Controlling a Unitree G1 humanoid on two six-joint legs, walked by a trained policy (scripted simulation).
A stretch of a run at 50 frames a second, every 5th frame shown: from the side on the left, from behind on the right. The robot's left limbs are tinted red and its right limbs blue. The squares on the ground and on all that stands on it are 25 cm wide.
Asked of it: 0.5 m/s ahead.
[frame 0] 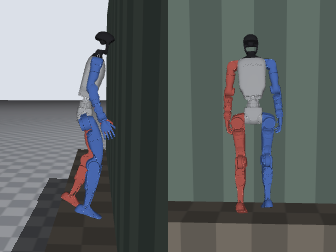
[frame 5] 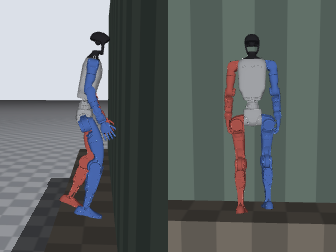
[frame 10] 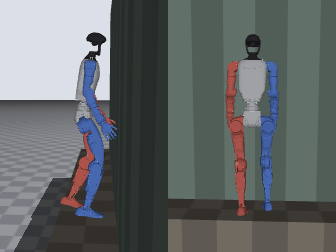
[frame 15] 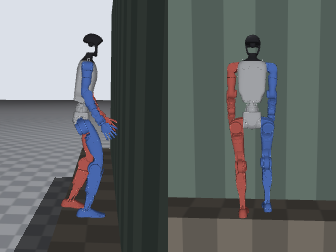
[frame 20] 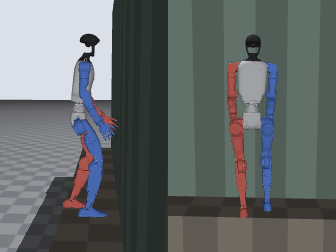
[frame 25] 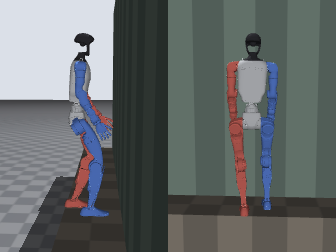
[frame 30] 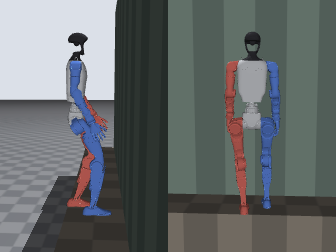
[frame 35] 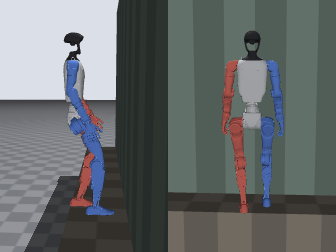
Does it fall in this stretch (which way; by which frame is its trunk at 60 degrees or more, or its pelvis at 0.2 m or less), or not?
no
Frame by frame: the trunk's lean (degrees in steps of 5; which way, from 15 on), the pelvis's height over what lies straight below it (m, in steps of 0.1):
0: 15 forward, 0.8
5: 15 forward, 0.8
10: 10, 0.8
15: 10, 0.8
20: 10, 0.8
25: 5, 0.8
30: 0, 0.8
35: 0, 0.8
